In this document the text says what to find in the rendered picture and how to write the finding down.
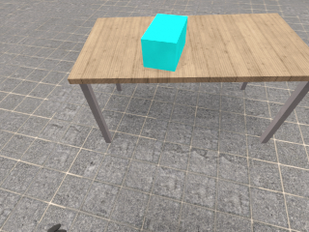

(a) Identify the carton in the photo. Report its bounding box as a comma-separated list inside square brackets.
[141, 14, 188, 72]

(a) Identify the table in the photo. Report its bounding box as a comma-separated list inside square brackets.
[68, 13, 309, 144]

